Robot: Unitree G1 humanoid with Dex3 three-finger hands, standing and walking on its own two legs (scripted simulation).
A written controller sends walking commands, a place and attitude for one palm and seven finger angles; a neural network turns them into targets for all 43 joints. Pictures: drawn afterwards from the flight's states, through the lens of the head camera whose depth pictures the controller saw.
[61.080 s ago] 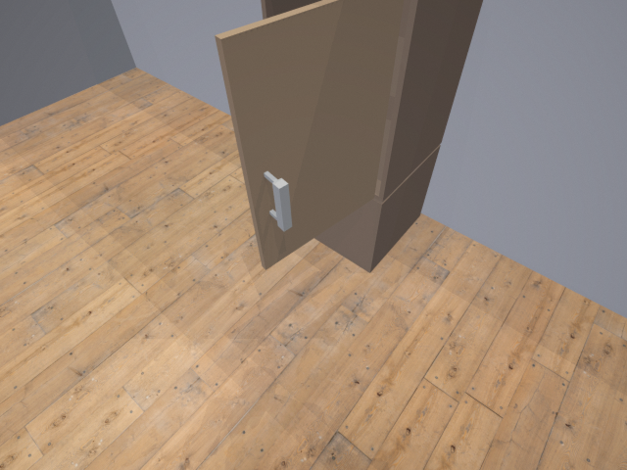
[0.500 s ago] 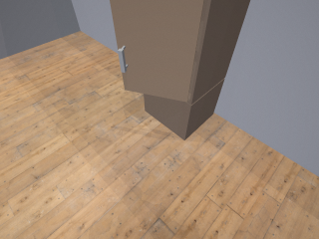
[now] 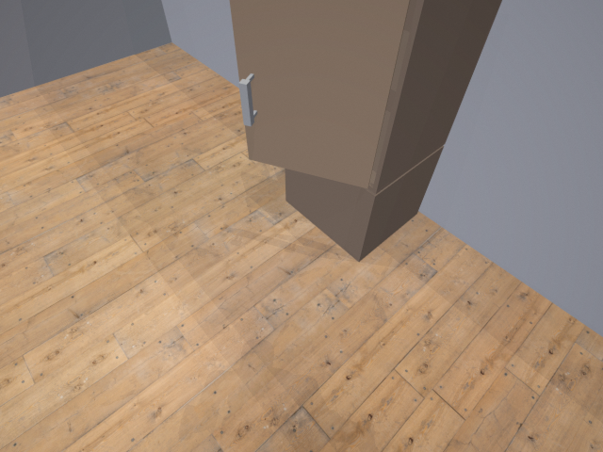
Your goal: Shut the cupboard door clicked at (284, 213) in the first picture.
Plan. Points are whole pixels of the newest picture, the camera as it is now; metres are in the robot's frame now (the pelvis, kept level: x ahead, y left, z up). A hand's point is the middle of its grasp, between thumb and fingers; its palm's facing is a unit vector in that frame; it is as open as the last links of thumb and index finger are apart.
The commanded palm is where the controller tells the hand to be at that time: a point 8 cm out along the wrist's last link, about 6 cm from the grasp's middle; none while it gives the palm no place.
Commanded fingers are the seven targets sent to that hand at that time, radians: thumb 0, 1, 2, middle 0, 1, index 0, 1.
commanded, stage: walk to a spot facing it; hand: left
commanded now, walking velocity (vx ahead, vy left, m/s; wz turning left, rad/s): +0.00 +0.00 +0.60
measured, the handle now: (250, 99) +0.99 +0.19 -0.10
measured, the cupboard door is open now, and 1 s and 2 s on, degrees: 29 29 29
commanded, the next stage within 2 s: turn to face it in 1.28 s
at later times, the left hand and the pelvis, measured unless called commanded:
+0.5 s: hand out of the picture +0.03 +0.27 -0.16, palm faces +0.26 -0.93 -0.27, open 7.3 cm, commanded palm none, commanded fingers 0.00 0.90 0.90 -0.20 -0.30 -0.20 -0.30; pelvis -0.02 +0.03 +0.00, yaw +16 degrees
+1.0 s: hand out of the picture -0.09 +0.19 -0.17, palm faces +0.64 -0.72 -0.25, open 7.3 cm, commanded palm none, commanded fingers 0.00 0.90 0.90 -0.20 -0.30 -0.20 -0.30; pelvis +0.05 +0.06 -0.01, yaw +39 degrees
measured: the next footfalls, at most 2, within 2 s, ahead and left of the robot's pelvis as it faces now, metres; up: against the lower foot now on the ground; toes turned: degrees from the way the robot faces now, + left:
right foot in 0.64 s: +0.05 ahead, -0.10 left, +0.00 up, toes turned +21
left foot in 1.08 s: +0.10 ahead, +0.25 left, +0.00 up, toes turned +48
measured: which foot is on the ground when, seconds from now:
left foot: down 0.00-0.62, up 0.64-1.00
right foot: down 0.00-0.18, up 0.20-0.62, down 0.64-1.00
